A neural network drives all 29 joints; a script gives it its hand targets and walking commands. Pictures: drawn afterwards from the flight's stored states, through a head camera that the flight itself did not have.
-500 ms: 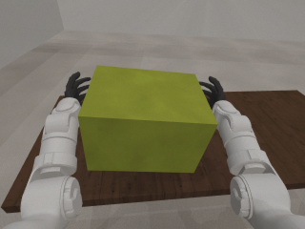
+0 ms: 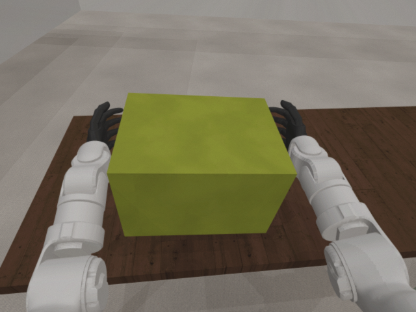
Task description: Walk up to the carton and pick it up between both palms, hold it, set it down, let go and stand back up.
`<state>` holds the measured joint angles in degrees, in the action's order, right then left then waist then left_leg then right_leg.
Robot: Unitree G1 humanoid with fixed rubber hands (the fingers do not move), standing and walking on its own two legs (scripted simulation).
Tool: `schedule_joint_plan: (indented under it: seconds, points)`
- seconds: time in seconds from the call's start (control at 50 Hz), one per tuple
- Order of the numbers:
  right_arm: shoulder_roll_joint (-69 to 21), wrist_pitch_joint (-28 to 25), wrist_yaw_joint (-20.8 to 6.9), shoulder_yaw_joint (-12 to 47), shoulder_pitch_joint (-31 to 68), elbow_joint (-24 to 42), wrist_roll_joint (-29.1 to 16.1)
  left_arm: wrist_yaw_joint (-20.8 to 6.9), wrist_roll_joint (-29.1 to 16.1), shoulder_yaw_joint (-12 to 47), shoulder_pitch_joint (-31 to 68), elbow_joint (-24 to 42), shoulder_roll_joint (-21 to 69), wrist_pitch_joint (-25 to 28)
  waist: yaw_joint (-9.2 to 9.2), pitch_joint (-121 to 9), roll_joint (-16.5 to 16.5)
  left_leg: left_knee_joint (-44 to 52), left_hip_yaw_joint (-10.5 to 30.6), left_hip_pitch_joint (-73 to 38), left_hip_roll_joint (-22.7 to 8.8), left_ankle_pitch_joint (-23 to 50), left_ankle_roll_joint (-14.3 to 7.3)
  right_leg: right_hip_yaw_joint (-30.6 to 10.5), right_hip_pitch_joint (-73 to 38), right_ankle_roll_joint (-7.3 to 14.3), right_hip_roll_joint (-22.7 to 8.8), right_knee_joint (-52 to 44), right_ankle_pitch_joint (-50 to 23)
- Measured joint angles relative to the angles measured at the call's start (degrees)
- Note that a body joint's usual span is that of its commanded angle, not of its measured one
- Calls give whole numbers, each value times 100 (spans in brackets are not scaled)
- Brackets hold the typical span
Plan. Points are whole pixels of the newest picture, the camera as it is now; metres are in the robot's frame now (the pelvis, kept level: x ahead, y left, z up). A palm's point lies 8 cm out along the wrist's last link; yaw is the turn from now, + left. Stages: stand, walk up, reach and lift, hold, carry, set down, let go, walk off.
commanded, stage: set down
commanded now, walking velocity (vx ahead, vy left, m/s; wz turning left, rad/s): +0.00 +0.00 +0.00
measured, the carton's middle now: (198, 163) +0.39 +0.02 +0.11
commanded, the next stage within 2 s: none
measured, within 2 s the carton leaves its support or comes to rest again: neither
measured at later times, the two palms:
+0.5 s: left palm (103, 159) +0.38 +0.20 +0.13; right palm (297, 147) +0.40 -0.18 +0.15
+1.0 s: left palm (106, 161) +0.40 +0.21 +0.11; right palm (286, 147) +0.43 -0.17 +0.12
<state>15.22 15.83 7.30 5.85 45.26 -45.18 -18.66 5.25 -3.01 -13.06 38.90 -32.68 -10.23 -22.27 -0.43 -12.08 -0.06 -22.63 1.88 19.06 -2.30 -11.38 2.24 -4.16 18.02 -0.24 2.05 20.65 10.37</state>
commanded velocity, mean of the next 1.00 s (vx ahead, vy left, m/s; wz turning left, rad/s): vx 0.00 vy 0.00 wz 0.00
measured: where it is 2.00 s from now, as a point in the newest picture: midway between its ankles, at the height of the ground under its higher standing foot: outside the picture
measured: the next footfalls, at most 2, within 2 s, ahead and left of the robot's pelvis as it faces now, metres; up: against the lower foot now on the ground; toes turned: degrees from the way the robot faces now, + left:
none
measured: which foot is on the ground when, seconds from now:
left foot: down 0.00-1.00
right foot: down 0.00-1.00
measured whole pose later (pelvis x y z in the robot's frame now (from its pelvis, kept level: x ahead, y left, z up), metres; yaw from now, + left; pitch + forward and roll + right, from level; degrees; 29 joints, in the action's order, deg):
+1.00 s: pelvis +0.01 +0.00 +0.00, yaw +0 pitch +9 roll +0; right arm 13.9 8.3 0.7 -0.8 44.0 -51.2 -12.5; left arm 6.8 -3.0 -14.6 36.8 -38.8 -6.4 -12.0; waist 1.9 -9.3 -0.1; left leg -21.7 2.0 18.6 -2.3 -11.7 2.4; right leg -4.1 17.9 -0.1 2.1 20.6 11.2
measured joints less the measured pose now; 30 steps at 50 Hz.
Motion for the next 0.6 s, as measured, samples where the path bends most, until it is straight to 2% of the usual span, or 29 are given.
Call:
schedule_joint_plan:
  seconds: [0.18, 0.44, 0.6]
  points:
    - [-31, -44, -47, -7, -97, 0, -33, 62, 0, 31, -222, 211, 48, -36, -1, 0, 0, -1, 5, -43, 0, 17, 9, 2, -47, 0, 1, -3, -17]
    - [-127, -55, -341, -483, -106, -233, 292, 62, 0, -187, -222, -379, 295, 448, 30, 21, 1, -1, 7, -44, 0, 44, 9, 2, -47, 0, 2, -3, -45]
    - [-151, -323, -509, -614, -106, -476, 406, 104, 1, -206, -208, -540, 353, 661, 121, 86, 1, 26, 8, -44, 0, 40, 9, 3, -36, 0, 1, -4, -25]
